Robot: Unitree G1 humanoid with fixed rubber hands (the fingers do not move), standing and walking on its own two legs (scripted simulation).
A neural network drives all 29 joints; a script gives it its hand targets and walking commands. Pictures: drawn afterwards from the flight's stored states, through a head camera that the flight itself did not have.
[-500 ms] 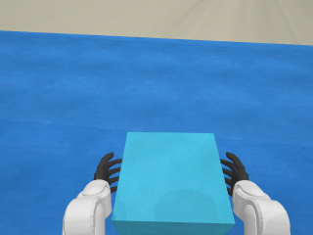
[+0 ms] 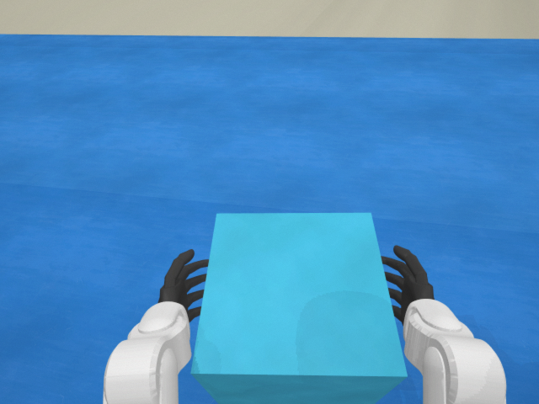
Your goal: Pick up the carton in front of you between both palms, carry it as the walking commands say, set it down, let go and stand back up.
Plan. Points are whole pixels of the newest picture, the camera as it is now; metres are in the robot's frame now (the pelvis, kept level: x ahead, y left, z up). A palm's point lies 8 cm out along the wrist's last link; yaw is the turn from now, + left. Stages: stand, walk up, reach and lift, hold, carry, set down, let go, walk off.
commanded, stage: carry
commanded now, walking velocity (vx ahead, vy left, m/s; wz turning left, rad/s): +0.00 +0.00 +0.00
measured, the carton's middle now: (293, 319) +0.27 +0.00 +0.01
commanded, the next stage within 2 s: none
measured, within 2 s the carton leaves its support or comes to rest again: neither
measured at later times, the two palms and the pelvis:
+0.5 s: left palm (184, 249) +0.34 +0.16 +0.08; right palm (392, 251) +0.33 -0.14 +0.08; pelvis +0.09 +0.02 -0.01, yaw -2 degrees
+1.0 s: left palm (187, 273) +0.31 +0.16 +0.06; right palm (395, 275) +0.31 -0.14 +0.06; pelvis +0.05 +0.02 -0.01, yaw -2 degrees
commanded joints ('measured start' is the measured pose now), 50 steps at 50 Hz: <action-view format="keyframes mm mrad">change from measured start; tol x4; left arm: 1 -412 -878 -691 -129 -334 -3 -198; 7 -435 -774 -663 -50 -299 68 -174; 18 -488 -885 -676 -50 -327 47 -179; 30 -462 -857 -673 -65 -313 45 -179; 38 -494 -810 -651 52 -267 15 -201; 50 -550 -825 -573 242 -179 -163 -245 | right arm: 1 -394 887 708 -125 339 -12 177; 8 -357 786 612 42 310 45 182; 19 -455 894 665 -30 356 24 183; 34 -432 835 657 11 320 21 191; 50 -528 825 568 278 210 -184 255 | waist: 1 -8 -132 -362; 4 -4 50 -311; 5 -6 52 -284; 21 -11 -42 -378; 40 -11 -39 -241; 50 -12 -41 -264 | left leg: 1 284 46 3 -136 244 0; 2 339 120 -56 -121 391 1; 3 303 164 -93 -67 466 31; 4 251 164 -104 -67 418 44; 5 224 149 -89 -66 452 42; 9 259 126 -67 -11 629 34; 13 283 121 -58 21 681 43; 26 255 98 -40 53 493 46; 41 204 100 -59 -45 216 45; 50 210 98 -62 -64 155 45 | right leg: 1 102 -166 65 17 254 2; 2 39 -149 62 53 136 26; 4 81 -115 99 23 62 59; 9 109 -129 103 93 326 73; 22 157 -127 106 127 444 69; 42 63 -134 138 20 95 40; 50 56 -133 142 9 37 33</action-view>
